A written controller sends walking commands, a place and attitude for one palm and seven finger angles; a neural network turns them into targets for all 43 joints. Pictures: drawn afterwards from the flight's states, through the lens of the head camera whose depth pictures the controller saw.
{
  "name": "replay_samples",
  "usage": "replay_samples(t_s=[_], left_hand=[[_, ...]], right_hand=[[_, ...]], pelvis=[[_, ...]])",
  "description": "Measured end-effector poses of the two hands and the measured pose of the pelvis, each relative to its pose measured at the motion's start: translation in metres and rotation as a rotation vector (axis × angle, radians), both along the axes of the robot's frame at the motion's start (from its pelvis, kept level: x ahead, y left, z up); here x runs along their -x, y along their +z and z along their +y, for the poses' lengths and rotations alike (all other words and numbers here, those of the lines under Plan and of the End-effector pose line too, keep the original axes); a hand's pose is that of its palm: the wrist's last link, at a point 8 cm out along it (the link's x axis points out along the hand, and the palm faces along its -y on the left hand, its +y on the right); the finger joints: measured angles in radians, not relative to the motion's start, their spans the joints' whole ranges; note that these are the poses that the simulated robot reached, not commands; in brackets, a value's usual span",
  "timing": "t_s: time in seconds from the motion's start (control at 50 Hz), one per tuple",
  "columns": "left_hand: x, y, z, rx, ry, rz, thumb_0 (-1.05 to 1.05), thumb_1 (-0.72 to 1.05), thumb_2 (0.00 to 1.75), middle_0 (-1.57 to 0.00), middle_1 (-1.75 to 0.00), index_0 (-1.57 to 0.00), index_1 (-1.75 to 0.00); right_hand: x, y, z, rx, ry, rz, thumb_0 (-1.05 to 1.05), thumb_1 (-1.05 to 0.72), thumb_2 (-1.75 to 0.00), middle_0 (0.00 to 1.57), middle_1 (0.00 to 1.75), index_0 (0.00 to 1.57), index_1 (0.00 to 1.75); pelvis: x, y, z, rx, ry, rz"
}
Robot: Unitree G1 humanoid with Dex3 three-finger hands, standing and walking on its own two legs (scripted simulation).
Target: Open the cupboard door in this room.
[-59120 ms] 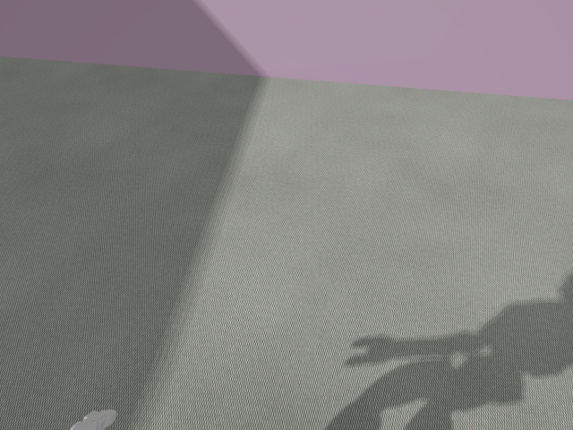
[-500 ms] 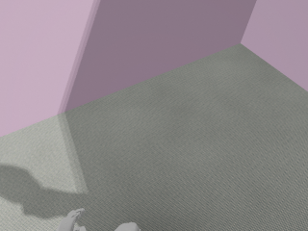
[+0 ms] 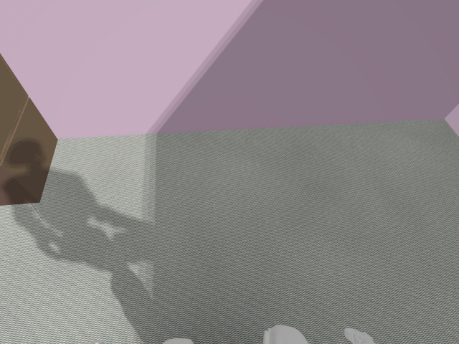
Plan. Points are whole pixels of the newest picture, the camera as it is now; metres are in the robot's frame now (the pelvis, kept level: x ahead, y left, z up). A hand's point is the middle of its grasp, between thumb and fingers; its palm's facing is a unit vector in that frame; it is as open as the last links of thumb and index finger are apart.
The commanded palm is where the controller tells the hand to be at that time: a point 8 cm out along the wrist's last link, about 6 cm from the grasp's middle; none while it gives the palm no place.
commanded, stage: turn to face it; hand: left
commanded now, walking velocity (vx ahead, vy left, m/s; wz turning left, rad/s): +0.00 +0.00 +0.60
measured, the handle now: out of the picture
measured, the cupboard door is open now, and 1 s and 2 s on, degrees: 43 43 43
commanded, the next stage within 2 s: take the last steps up to it in 1.34 s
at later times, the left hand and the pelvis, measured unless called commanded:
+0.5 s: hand out of the picture +0.04 +0.14 -0.15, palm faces +0.31 -0.92 -0.25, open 7.3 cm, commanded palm none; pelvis +0.02 -0.06 +0.01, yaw +19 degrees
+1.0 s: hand out of the picture +0.00 +0.21 -0.16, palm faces +0.56 -0.79 -0.24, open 7.4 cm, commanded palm none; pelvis +0.03 -0.03 +0.01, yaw +35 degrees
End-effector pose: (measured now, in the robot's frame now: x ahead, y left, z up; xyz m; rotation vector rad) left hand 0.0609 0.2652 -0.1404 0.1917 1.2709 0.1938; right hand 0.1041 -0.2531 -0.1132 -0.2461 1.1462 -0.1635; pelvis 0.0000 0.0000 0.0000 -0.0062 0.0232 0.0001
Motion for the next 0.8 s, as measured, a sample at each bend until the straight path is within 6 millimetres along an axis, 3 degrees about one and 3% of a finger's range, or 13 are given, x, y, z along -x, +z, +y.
replay_samples(t_s=[0.12,0.24,0.3,0.42,0.54,0.68,0.74,0.8], left_hand=[[-0.017,0.016,-0.011,-0.011,0.024,-0.079,0.01,0.91,0.9,-0.19,-0.3,-0.19,-0.29],[-0.028,0.022,-0.039,-0.039,0.052,-0.153,0.01,0.9,0.9,-0.19,-0.3,-0.19,-0.29],[-0.019,0.025,-0.055,-0.053,0.077,-0.16,0.01,0.9,0.9,-0.2,-0.3,-0.2,-0.29],[0.017,0.027,-0.08,-0.021,0.172,-0.101,0.01,0.9,0.9,-0.2,-0.3,-0.2,-0.29],[0.062,0.018,-0.078,-0.009,0.305,-0.06,0.0,0.92,0.9,-0.2,-0.3,-0.2,-0.3],[0.127,-0.014,-0.054,0.023,0.451,0.029,0.01,0.91,0.9,-0.2,-0.3,-0.2,-0.3],[0.139,-0.015,-0.043,0.019,0.492,0.064,0.01,0.91,0.9,-0.2,-0.3,-0.2,-0.29],[0.136,-0.006,-0.033,0.014,0.517,0.034,0.01,0.91,0.9,-0.2,-0.3,-0.2,-0.29]], right_hand=[[0.011,-0.005,-0.007,-0.023,0.022,0.07,0.0,-0.91,-0.89,0.2,0.3,0.21,0.3],[0.015,-0.028,-0.033,-0.056,0.039,0.135,0.0,-0.91,-0.89,0.2,0.3,0.21,0.3],[0.008,-0.036,-0.046,-0.063,0.061,0.158,0.01,-0.91,-0.89,0.2,0.3,0.21,0.3],[-0.024,-0.027,-0.05,-0.063,0.137,0.163,0.01,-0.91,-0.89,0.2,0.3,0.2,0.3],[-0.07,-0.019,-0.027,-0.042,0.272,0.139,0.01,-0.91,-0.89,0.2,0.3,0.2,0.3],[-0.131,-0.013,0.036,-0.012,0.453,-0.005,0.01,-0.91,-0.89,0.2,0.3,0.2,0.3],[-0.139,-0.004,0.054,-0.001,0.497,-0.043,0.0,-0.91,-0.89,0.2,0.3,0.2,0.3],[-0.137,0.004,0.062,0.013,0.525,-0.03,0.0,-0.91,-0.89,0.2,0.3,0.2,0.3]], pelvis=[[-0.003,0.006,-0.012,0.007,0.058,0.007],[-0.007,-0.004,-0.041,-0.015,0.135,0.016],[-0.008,-0.005,-0.052,-0.024,0.18,0.005],[-0.014,0.005,-0.061,-0.046,0.266,-0.009],[-0.016,0.005,-0.058,-0.044,0.359,-0.008],[-0.013,-0.014,-0.034,-0.022,0.451,-0.003],[-0.012,-0.011,-0.028,-0.009,0.477,-0.006],[-0.012,-0.002,-0.024,0.006,0.507,-0.004]])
